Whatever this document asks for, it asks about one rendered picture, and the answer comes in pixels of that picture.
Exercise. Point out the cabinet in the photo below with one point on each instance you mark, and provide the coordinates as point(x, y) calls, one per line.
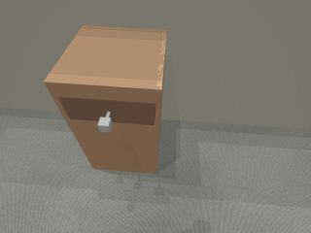
point(117, 64)

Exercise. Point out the handle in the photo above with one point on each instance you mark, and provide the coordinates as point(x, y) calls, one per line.
point(105, 123)

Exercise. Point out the drawer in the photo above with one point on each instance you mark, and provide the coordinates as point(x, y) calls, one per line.
point(121, 111)

